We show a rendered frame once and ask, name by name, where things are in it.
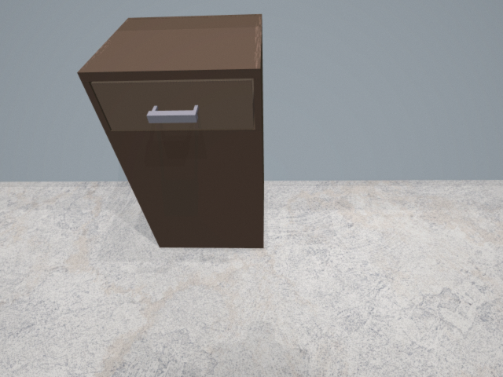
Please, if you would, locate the cabinet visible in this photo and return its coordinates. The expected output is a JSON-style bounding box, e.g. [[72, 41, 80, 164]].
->
[[77, 14, 264, 248]]

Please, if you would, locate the handle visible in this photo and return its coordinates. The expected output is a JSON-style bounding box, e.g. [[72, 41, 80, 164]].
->
[[147, 105, 199, 123]]

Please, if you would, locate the drawer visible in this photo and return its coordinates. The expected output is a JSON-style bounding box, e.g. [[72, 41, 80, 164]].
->
[[91, 79, 255, 130]]

